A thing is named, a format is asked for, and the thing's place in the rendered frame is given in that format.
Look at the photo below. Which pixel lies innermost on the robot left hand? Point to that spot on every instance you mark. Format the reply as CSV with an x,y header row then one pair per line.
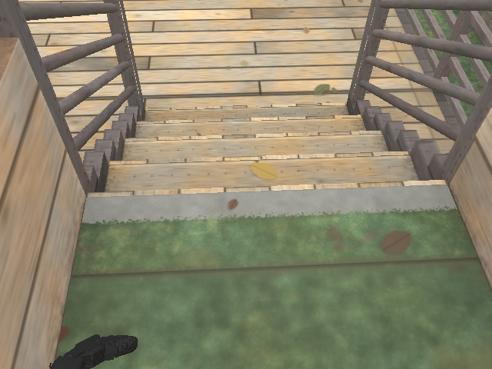
x,y
94,350

